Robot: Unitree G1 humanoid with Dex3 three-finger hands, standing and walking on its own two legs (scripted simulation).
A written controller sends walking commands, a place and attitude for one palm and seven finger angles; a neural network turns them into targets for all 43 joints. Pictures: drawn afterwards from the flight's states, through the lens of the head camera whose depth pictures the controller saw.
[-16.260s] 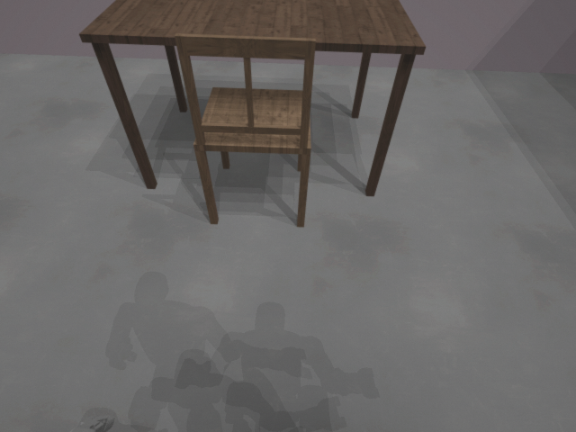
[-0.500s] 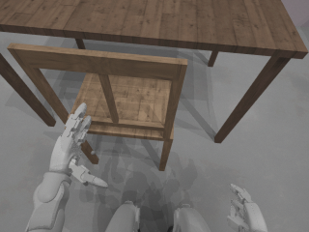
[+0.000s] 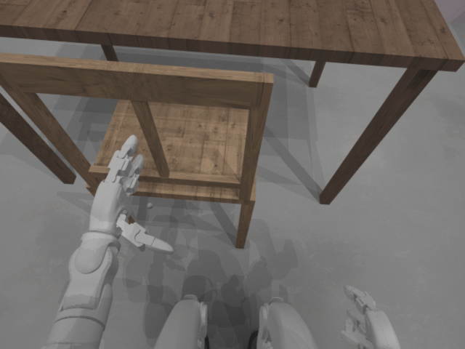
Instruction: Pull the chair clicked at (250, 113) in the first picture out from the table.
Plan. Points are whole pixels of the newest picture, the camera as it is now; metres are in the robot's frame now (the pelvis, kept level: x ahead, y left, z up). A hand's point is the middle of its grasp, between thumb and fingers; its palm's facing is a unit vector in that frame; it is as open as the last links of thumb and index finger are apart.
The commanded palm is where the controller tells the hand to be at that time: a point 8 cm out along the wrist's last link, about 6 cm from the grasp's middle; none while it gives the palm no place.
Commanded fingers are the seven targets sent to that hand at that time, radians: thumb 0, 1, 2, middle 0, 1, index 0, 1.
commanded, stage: aim the fingers beside a spindle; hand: left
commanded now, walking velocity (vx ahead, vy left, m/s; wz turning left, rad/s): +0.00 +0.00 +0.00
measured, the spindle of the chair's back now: (154, 142) +0.48 +0.17 +0.01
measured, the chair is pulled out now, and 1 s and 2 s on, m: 0.00 0.00 0.00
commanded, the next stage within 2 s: push the fingers through the gap in 0.52 s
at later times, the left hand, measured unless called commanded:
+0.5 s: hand (144, 209) +0.33 +0.16 +0.03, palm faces -0.08 -1.00 -0.03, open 16.9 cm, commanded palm +0.32 +0.21 +0.03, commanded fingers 0.00 -0.50 0.30 -0.06 -0.08 -0.06 -0.08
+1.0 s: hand (149, 189) +0.37 +0.16 +0.02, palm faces -0.07 -1.00 -0.03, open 16.9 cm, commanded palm +0.36 +0.21 +0.03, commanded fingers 0.00 -0.50 0.30 -0.06 -0.08 -0.06 -0.08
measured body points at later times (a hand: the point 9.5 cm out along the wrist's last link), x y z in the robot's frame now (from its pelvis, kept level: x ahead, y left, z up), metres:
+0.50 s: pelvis +0.00 +0.00 +0.00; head +0.11 +0.01 +0.44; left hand +0.33 +0.21 +0.03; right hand +0.17 -0.24 -0.10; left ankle +0.03 +0.10 -0.62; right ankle +0.03 -0.10 -0.62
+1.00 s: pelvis +0.00 +0.01 +0.00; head +0.11 +0.02 +0.44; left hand +0.37 +0.21 +0.03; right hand +0.15 -0.24 -0.10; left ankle +0.03 +0.10 -0.62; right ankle +0.03 -0.10 -0.62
